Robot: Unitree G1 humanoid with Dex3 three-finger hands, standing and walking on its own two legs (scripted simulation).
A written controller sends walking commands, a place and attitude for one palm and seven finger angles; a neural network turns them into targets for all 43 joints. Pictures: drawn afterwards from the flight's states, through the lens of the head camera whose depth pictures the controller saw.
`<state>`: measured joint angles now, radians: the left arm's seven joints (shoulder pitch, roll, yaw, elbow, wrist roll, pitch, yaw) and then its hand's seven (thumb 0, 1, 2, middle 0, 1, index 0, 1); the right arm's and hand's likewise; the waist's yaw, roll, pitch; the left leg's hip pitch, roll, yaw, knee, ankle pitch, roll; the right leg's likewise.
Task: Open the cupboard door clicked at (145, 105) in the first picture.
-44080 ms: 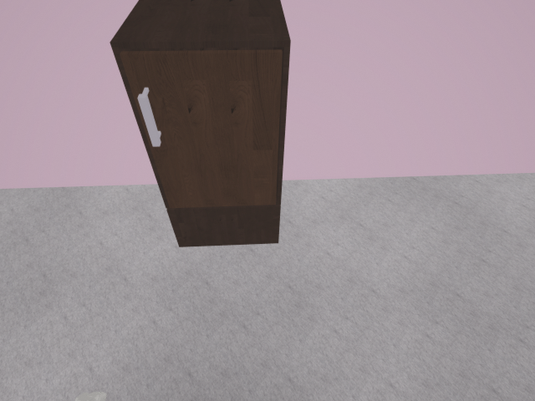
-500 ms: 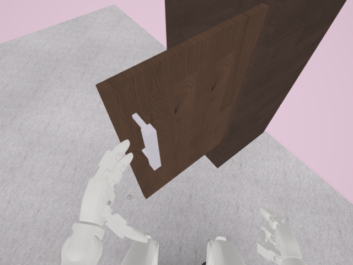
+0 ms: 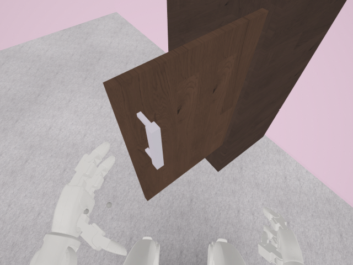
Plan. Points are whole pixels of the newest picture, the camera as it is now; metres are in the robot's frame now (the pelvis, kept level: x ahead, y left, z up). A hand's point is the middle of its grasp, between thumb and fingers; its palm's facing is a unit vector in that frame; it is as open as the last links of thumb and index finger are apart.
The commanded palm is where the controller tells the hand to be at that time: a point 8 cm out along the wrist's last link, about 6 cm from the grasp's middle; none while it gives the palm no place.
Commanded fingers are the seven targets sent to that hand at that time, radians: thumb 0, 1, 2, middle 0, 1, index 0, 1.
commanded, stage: draw the hand back to the body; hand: left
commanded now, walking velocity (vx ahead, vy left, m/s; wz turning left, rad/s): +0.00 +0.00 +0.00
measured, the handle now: (150, 142) +0.37 +0.09 +0.05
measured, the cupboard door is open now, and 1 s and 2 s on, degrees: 91 91 91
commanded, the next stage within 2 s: step back with the hand held close in 1.42 s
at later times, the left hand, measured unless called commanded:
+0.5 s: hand (55, 190) +0.22 +0.20 +0.15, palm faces +0.14 -0.94 -0.31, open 15.3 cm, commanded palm +0.19 +0.26 +0.18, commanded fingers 0.00 -0.01 0.51 -0.17 -0.30 -0.17 -0.30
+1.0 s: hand out of the picture +0.24 +0.26 +0.25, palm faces +0.41 -0.81 -0.43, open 9.6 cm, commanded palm +0.19 +0.30 +0.27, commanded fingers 0.00 0.87 0.88 -0.20 -0.30 -0.20 -0.30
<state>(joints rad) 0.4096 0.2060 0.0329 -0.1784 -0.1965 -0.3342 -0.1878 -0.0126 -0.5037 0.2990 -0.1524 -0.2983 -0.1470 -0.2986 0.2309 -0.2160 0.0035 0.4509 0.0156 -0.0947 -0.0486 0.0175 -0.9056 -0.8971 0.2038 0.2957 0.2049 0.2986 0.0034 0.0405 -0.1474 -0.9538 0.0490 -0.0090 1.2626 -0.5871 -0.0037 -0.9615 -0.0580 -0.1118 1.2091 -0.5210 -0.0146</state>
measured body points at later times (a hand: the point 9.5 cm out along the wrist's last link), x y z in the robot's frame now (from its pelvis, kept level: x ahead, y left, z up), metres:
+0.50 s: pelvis +0.03 +0.01 +0.07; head +0.04 +0.00 +0.52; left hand +0.21 +0.25 +0.17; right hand +0.20 -0.21 +0.00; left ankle +0.01 +0.12 -0.63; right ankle +0.04 -0.12 -0.63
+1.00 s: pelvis +0.05 +0.01 +0.11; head +0.03 -0.01 +0.56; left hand +0.21 +0.30 +0.28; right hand +0.24 -0.21 +0.03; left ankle +0.02 +0.12 -0.63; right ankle +0.04 -0.12 -0.63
